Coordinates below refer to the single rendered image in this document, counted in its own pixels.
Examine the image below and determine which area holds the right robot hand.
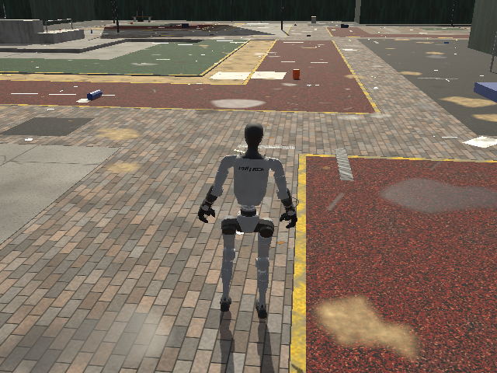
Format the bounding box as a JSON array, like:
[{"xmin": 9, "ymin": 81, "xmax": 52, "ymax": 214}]
[{"xmin": 280, "ymin": 212, "xmax": 297, "ymax": 228}]

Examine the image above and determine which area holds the robot left forearm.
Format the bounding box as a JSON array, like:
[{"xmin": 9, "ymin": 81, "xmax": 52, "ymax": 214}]
[{"xmin": 201, "ymin": 185, "xmax": 217, "ymax": 211}]

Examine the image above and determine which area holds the left robot hand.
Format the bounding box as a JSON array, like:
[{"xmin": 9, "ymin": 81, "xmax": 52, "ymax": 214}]
[{"xmin": 198, "ymin": 205, "xmax": 215, "ymax": 223}]

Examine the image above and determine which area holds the robot torso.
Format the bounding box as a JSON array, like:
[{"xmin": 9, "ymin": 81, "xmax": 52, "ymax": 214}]
[{"xmin": 233, "ymin": 152, "xmax": 269, "ymax": 233}]

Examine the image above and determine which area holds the left robot upper arm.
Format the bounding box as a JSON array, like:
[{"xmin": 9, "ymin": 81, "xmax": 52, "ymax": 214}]
[{"xmin": 210, "ymin": 155, "xmax": 236, "ymax": 197}]

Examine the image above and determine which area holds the robot right forearm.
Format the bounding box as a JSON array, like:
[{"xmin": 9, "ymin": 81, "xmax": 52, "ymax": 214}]
[{"xmin": 281, "ymin": 188, "xmax": 295, "ymax": 216}]

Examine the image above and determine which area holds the right robot foot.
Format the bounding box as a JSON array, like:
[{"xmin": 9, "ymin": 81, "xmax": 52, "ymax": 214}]
[{"xmin": 255, "ymin": 298, "xmax": 267, "ymax": 319}]

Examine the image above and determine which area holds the right robot upper arm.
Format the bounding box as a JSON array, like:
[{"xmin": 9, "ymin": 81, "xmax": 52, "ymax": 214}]
[{"xmin": 268, "ymin": 157, "xmax": 289, "ymax": 200}]

